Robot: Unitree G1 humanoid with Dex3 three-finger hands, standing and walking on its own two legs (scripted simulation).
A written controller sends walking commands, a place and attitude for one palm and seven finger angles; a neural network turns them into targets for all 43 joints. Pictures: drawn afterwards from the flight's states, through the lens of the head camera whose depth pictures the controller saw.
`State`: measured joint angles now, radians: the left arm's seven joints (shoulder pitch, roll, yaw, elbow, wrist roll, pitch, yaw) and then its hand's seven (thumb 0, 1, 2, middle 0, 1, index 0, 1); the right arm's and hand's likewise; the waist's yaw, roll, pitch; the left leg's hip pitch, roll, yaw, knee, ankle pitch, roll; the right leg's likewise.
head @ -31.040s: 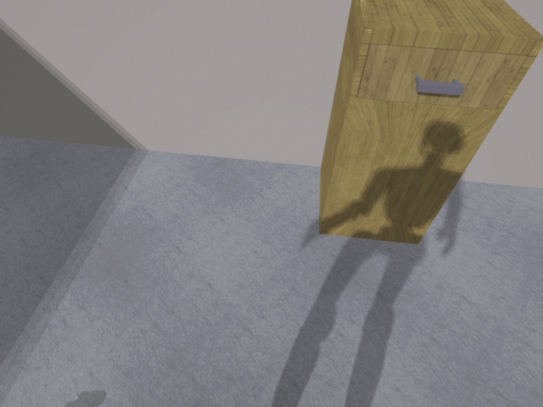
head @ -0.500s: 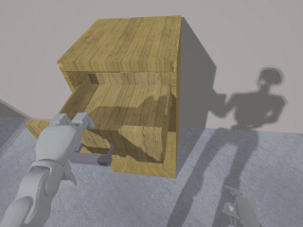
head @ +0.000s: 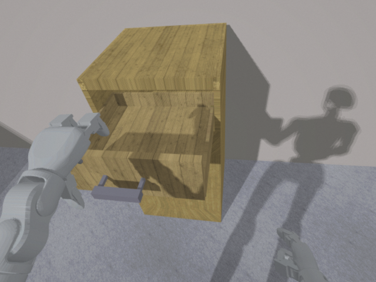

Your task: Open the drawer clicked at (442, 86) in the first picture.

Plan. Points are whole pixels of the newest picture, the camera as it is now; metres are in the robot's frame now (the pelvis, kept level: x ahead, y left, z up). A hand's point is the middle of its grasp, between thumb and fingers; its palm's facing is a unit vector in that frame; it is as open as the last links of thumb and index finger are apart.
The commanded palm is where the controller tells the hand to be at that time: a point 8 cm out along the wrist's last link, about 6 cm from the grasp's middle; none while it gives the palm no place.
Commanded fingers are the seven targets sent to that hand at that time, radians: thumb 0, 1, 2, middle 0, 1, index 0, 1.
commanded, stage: draw the hand back to the body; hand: left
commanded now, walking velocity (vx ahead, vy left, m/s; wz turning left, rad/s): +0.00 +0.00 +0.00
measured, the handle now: (120, 187) +0.31 +0.24 +0.01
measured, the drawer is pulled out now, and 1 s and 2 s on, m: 0.28 0.28 0.28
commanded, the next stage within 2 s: step back with the hand held close in 1.68 s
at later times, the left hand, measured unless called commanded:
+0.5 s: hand (71, 177) +0.24 +0.26 +0.15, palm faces +0.11 -0.04 -0.99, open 13.9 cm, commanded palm +0.20 +0.26 +0.21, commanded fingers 0.00 -0.50 0.30 -0.30 -1.20 -0.30 -1.20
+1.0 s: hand (72, 165) +0.23 +0.23 +0.20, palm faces +0.42 -0.85 -0.32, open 12.8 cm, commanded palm +0.17 +0.27 +0.21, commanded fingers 0.00 0.09 0.56 -0.26 -0.82 -0.26 -0.82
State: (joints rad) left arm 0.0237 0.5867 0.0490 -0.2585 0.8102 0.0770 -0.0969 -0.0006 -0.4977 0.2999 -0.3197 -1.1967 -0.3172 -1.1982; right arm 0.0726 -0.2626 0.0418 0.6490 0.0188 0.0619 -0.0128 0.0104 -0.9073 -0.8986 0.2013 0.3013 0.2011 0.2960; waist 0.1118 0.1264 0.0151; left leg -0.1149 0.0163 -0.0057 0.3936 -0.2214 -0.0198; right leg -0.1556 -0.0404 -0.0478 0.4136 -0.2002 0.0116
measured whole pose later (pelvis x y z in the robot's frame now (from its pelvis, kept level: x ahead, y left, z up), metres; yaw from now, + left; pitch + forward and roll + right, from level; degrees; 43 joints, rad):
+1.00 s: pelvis +0.02 +0.00 +0.00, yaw -1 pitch -5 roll -1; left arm 0.32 0.31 0.31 -0.48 -0.03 -0.16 0.11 -0.01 -0.23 0.42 -0.30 -1.02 -0.29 -1.02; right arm 0.18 -0.20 0.05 0.65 -0.02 -0.16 -0.07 0.01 -0.90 -0.90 0.20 0.30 0.20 0.30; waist 0.07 0.04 0.06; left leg -0.05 0.05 0.00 0.40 -0.26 -0.03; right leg -0.07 -0.01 -0.04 0.38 -0.21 0.00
